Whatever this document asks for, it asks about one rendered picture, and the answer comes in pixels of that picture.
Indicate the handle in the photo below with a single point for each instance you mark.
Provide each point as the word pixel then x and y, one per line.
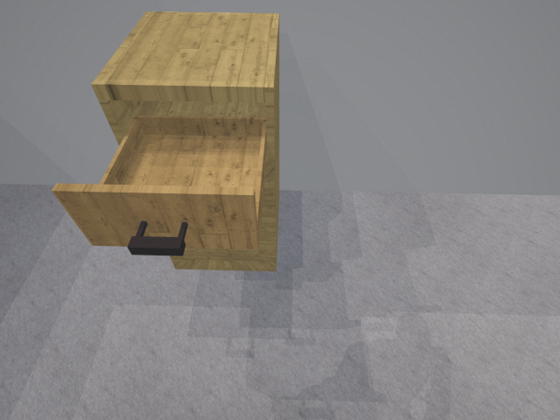
pixel 157 246

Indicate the drawer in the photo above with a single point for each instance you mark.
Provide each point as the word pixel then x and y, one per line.
pixel 208 171

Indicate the cabinet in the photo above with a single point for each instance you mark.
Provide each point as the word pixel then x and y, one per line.
pixel 203 64

